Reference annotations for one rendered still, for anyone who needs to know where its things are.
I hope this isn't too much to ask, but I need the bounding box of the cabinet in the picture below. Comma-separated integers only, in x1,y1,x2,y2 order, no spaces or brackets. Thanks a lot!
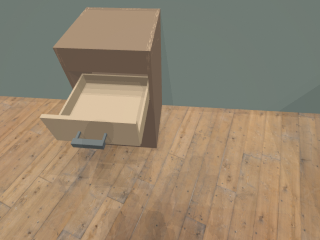
53,7,162,148

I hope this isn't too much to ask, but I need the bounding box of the drawer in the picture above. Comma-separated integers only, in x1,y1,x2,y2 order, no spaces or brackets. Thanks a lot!
39,73,150,146

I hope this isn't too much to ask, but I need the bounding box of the handle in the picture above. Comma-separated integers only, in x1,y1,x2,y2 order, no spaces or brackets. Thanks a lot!
70,131,107,150

